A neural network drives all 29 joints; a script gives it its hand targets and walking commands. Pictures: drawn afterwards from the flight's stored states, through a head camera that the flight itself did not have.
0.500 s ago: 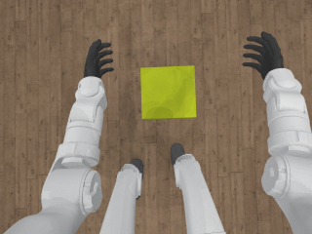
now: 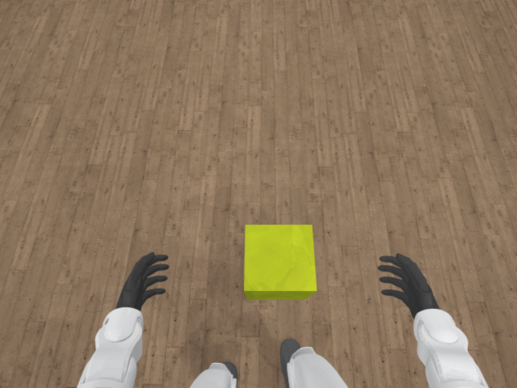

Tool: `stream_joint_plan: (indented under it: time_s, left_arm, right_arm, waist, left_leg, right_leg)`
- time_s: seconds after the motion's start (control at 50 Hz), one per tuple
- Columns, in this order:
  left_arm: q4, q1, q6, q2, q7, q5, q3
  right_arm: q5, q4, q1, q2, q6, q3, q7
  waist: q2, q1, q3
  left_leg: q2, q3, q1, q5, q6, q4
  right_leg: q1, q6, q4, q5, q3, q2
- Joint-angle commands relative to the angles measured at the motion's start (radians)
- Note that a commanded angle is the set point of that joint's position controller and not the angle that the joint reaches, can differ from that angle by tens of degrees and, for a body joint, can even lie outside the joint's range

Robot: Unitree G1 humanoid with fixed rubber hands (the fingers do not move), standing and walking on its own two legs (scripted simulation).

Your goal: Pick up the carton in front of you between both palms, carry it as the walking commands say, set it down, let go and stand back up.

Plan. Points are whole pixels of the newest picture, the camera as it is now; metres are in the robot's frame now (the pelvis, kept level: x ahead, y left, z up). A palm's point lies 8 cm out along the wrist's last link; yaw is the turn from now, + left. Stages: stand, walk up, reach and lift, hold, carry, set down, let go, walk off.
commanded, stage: let go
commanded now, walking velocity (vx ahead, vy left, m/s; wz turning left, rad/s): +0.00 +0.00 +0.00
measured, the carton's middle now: (277, 264) +0.41 -0.06 -0.63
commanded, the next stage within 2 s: stand in 0.66 s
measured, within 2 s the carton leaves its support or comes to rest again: neither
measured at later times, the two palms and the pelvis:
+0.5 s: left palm (79, 346) +0.19 +0.26 -0.04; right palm (414, 340) +0.19 -0.20 -0.04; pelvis +0.03 +0.03 +0.02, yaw +0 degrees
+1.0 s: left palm (47, 369) +0.16 +0.31 -0.06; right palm (457, 337) +0.19 -0.27 -0.06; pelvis +0.04 +0.01 +0.02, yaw +2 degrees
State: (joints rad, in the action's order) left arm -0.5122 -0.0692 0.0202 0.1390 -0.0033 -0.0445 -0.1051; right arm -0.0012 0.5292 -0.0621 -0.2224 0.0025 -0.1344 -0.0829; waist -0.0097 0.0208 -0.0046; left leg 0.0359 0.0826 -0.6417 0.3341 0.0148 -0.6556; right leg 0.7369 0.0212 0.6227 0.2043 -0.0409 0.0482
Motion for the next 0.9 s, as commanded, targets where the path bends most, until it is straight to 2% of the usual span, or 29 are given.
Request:
stream_joint_plan:
  time_s: [0.0,0.08,0.2,0.28,0.36,0.4,0.52,0.54,0.62,0.64,0.66,0.7,0.74,0.88]
  left_arm:
    - [0.108,0.072,-0.026,0.094,-0.013,0.02,-0.003]
    - [0.123,0.166,-0.028,0.107,-0.026,0.034,0.013]
    - [0.183,0.229,-0.005,0.123,-0.038,0.039,0.036]
    - [0.185,0.243,0.036,0.135,-0.045,0.035,0.037]
    - [0.176,0.234,0.072,0.128,-0.049,0.036,0.041]
    - [0.175,0.229,0.084,0.129,-0.049,0.036,0.041]
    - [0.179,0.244,0.094,0.136,-0.049,0.029,0.03]
    - [0.18,0.247,0.094,0.136,-0.049,0.025,0.026]
    - [0.179,0.254,0.093,0.138,-0.051,0.024,0.023]
    - [0.132,0.296,0.062,0.148,-0.03,0.047,0.022]
    - [0.003,0.258,0.046,0.284,0.01,0.011,0.0]
    - [-0.017,0.254,0.023,0.283,0.029,-0.007,0.008]
    - [-0.049,0.23,0.003,0.273,0.029,-0.011,0.019]
    - [-0.134,0.204,-0.025,0.3,0.026,0.0,0.027]
  right_arm:
    - [0.013,-0.127,0.069,-0.091,-0.025,0.006,0.007]
    - [0.009,-0.139,0.165,-0.073,-0.017,0.031,0.008]
    - [-0.003,-0.181,0.238,-0.081,0.017,0.045,0.011]
    - [-0.006,-0.189,0.25,-0.089,0.06,0.049,0.01]
    - [-0.018,-0.19,0.239,-0.095,0.099,0.05,0.005]
    - [-0.021,-0.191,0.243,-0.094,0.112,0.051,0.004]
    - [-0.022,-0.201,0.255,-0.082,0.118,0.051,0.01]
    - [-0.021,-0.2,0.256,-0.082,0.116,0.053,0.011]
    - [-0.019,-0.202,0.255,-0.077,0.113,0.053,0.014]
    - [-0.034,-0.241,0.237,-0.122,0.167,0.044,0.041]
    - [-0.024,-0.102,0.219,-0.229,0.101,0.032,0.081]
    - [-0.034,-0.082,0.247,-0.211,0.062,0.037,0.099]
    - [-0.041,-0.06,0.229,-0.191,0.039,0.045,0.097]
    - [-0.039,0.01,0.239,-0.233,0.018,0.044,0.099]
  waist:
    - [0.014,-0.002,-0.331]
    - [0.009,-0.006,-0.177]
    - [-0.045,-0.008,-0.068]
    - [-0.054,-0.013,0.036]
    - [-0.037,-0.014,0.093]
    - [-0.031,-0.012,0.097]
    - [-0.019,-0.014,0.033]
    - [-0.032,-0.019,0.026]
    - [-0.019,-0.021,0.008]
    - [-0.002,-0.017,-0.062]
    - [-0.026,-0.038,-0.031]
    - [-0.009,-0.023,-0.039]
    - [-0.006,-0.018,-0.019]
    - [0.0,-0.015,-0.056]
  left_leg:
    - [-0.004,-0.044,0.07,-0.117,0.005,0.165]
    - [-0.024,-0.034,0.188,-0.128,-0.002,0.25]
    - [-0.036,-0.028,0.289,-0.191,-0.001,0.322]
    - [-0.049,-0.022,0.288,-0.146,-0.003,0.358]
    - [-0.061,-0.019,0.272,-0.105,-0.006,0.372]
    - [-0.063,-0.016,0.281,-0.121,-0.006,0.365]
    - [-0.039,-0.028,0.387,-0.298,0.007,0.305]
    - [-0.034,-0.033,0.398,-0.321,0.011,0.296]
    - [-0.025,-0.037,0.405,-0.346,0.01,0.284]
    - [-0.034,-0.04,0.472,-0.442,0.013,0.238]
    - [-0.048,-0.018,0.412,-0.356,0.031,0.193]
    - [-0.061,0.009,0.437,-0.188,0.014,0.208]
    - [-0.063,0.028,0.41,-0.12,-0.003,0.211]
    - [-0.081,0.041,0.447,-0.278,-0.007,0.185]
  right_leg:
    - [-0.627,-0.024,-0.076,-0.218,-0.01,-0.033]
    - [-0.676,-0.023,-0.149,-0.175,0.013,-0.021]
    - [-0.785,-0.029,-0.184,-0.219,0.031,0.003]
    - [-0.812,-0.034,-0.196,-0.162,0.045,0.007]
    - [-0.835,-0.034,-0.193,-0.127,0.049,0.007]
    - [-0.841,-0.033,-0.189,-0.135,0.046,0.008]
    - [-0.821,-0.029,-0.193,-0.228,0.027,0.004]
    - [-0.815,-0.027,-0.195,-0.241,0.023,0.002]
    - [-0.814,-0.03,-0.19,-0.296,0.015,-0.001]
    - [-0.795,-0.032,-0.159,-0.283,0.024,0.023]
    - [-0.666,-0.048,-0.145,-0.271,0.013,-0.077]
    - [-0.595,-0.028,-0.163,-0.109,-0.02,-0.082]
    - [-0.565,-0.019,-0.176,-0.043,-0.031,-0.081]
    - [-0.581,-0.009,-0.152,-0.211,-0.045,-0.099]
